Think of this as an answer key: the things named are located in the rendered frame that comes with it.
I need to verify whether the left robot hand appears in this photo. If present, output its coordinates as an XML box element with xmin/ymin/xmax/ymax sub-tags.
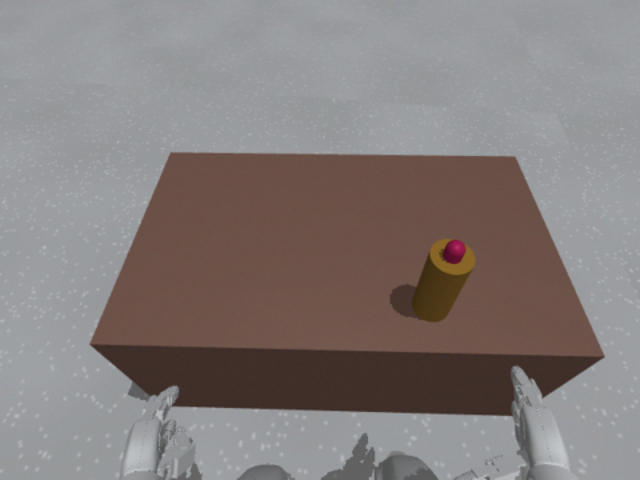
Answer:
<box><xmin>120</xmin><ymin>385</ymin><xmax>196</xmax><ymax>480</ymax></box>

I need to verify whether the right robot hand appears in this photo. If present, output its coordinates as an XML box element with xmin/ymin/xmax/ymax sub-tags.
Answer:
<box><xmin>453</xmin><ymin>366</ymin><xmax>571</xmax><ymax>480</ymax></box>

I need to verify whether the bottle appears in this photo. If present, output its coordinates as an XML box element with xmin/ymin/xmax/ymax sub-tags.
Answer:
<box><xmin>412</xmin><ymin>239</ymin><xmax>475</xmax><ymax>322</ymax></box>

